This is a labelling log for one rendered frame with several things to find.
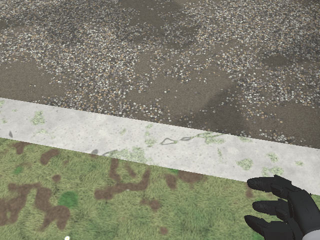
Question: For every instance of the right robot forearm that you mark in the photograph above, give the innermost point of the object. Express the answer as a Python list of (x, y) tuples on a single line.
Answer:
[(313, 235)]

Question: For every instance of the right robot hand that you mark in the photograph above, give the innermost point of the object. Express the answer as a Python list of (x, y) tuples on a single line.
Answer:
[(299, 214)]

